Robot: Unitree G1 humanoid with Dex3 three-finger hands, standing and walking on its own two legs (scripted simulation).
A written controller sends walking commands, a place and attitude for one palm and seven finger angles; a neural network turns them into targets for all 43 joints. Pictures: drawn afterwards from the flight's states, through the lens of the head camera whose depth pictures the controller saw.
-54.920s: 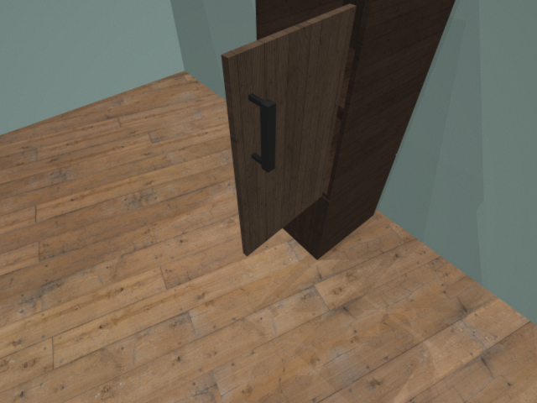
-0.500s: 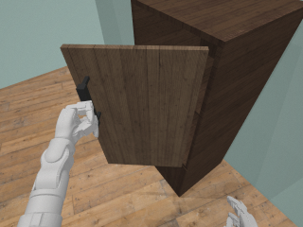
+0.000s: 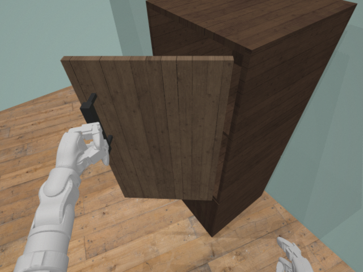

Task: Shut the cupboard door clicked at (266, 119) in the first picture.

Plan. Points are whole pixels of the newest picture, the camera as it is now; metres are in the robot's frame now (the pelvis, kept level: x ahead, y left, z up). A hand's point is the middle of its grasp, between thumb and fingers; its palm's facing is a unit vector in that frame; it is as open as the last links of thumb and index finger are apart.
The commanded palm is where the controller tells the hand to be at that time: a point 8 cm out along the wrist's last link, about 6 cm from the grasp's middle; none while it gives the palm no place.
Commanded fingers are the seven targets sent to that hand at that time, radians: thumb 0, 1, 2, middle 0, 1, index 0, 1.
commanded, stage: push the door shut along its arc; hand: left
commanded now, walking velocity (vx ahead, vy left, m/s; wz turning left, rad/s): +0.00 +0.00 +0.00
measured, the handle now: (100, 125) +0.43 +0.22 +0.10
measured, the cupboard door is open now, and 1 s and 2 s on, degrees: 51 30 16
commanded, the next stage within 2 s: pull the fist back off the door in 1.82 s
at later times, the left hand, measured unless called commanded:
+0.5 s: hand (107, 130) +0.40 +0.19 +0.12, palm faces -0.12 -0.99 -0.04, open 3.1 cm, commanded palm +0.40 +0.23 +0.11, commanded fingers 0.00 0.90 0.90 -1.30 -1.50 -1.30 -1.50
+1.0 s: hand (123, 113) +0.46 +0.17 +0.11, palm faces -0.25 -0.97 -0.03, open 3.1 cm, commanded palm +0.46 +0.21 +0.11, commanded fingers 0.00 0.90 0.90 -1.30 -1.50 -1.30 -1.50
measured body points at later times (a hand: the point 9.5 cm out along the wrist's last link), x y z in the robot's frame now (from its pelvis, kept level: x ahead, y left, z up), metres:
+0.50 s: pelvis -0.01 +0.02 -0.01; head +0.03 +0.01 +0.44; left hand +0.40 +0.25 +0.12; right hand +0.11 -0.24 -0.12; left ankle +0.02 +0.12 -0.72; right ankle -0.01 -0.08 -0.72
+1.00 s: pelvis -0.01 +0.03 -0.02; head +0.06 +0.04 +0.43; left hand +0.47 +0.22 +0.12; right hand +0.04 -0.24 -0.13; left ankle +0.02 +0.12 -0.72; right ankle -0.01 -0.08 -0.72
